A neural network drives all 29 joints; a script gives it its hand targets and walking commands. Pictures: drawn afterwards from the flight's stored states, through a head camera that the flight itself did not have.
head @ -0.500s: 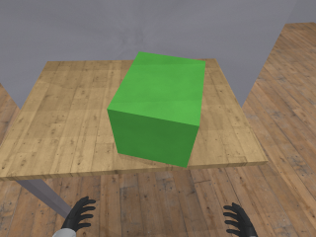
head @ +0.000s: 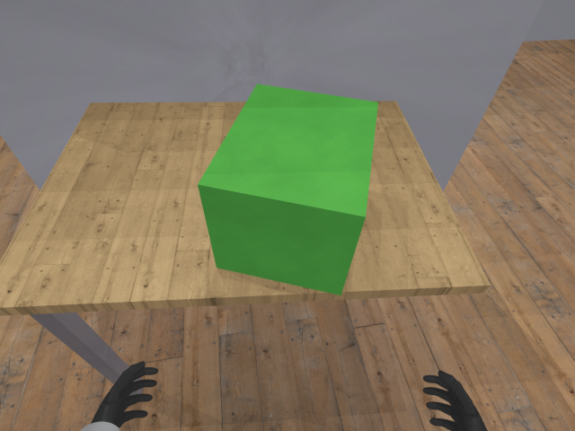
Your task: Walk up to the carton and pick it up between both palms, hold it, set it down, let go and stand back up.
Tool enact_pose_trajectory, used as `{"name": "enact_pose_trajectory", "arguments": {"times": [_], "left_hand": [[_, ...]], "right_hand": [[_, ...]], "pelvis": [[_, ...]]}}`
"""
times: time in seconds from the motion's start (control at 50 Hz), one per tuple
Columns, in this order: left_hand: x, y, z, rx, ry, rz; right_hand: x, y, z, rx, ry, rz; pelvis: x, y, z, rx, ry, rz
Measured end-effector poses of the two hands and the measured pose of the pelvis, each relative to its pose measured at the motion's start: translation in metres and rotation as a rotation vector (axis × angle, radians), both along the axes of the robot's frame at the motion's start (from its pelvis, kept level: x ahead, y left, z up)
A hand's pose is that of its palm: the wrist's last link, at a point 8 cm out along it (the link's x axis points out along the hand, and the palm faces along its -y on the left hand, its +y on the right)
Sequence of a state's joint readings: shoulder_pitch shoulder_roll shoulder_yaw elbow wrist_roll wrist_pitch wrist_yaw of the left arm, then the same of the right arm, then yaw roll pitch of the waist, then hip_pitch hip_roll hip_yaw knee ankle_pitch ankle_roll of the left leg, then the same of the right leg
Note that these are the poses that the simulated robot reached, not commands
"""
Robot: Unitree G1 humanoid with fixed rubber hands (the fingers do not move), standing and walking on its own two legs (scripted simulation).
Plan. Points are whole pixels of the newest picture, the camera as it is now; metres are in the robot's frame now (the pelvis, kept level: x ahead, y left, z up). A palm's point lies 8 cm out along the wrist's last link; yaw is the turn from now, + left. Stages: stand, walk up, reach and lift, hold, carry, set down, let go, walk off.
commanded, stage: stand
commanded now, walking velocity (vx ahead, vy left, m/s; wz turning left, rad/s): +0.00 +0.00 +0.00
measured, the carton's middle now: (297, 185) +0.51 +0.00 +0.04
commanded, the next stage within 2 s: walk up in 0.92 s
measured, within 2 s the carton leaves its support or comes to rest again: neither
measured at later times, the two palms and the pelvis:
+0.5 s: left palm out of the picture +0.12 +0.25 -0.08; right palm out of the picture +0.12 -0.25 -0.08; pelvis -0.01 +0.00 +0.00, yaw +0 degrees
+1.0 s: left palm out of the picture +0.12 +0.25 -0.08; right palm out of the picture +0.12 -0.26 -0.08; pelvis -0.01 +0.00 +0.00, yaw +0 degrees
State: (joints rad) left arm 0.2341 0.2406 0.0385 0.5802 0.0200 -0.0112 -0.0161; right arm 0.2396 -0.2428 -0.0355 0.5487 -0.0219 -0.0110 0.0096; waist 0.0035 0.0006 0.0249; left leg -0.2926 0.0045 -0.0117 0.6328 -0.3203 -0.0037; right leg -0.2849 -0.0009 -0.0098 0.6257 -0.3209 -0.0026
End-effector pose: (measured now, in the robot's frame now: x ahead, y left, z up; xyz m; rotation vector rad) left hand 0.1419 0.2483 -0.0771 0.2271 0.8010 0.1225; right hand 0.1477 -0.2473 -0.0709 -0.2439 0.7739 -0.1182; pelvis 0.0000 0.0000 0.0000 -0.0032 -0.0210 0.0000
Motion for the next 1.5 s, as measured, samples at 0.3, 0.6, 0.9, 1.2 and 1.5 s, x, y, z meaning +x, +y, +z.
{"name": "enact_pose_trajectory", "arguments": {"times": [0.3,0.6,0.9,1.2,1.5], "left_hand": [[-0.017,0.0,-0.002,0.004,0.031,0.003],[-0.021,0.001,-0.002,0.007,0.041,0.007],[-0.024,0.003,-0.003,0.012,0.054,0.009],[-0.029,0.006,-0.004,0.029,0.073,-0.01],[-0.006,-0.075,-0.018,0.069,0.107,0.024]], "right_hand": [[-0.022,-0.005,-0.004,-0.003,0.047,-0.007],[-0.027,-0.008,-0.006,-0.007,0.062,-0.01],[-0.028,-0.009,-0.006,-0.01,0.072,-0.009],[-0.037,-0.016,-0.006,-0.045,0.087,-0.006],[-0.06,-0.137,-0.048,-0.104,0.318,-0.063]], "pelvis": [[-0.008,-0.002,0.002,0.001,-0.002,0.002],[-0.007,-0.003,0.003,0.001,-0.002,0.004],[-0.007,-0.003,0.004,0.001,-0.003,0.005],[-0.004,-0.006,0.003,0.005,-0.006,0.01],[0.036,-0.093,-0.017,-0.001,-0.035,0.073]]}}
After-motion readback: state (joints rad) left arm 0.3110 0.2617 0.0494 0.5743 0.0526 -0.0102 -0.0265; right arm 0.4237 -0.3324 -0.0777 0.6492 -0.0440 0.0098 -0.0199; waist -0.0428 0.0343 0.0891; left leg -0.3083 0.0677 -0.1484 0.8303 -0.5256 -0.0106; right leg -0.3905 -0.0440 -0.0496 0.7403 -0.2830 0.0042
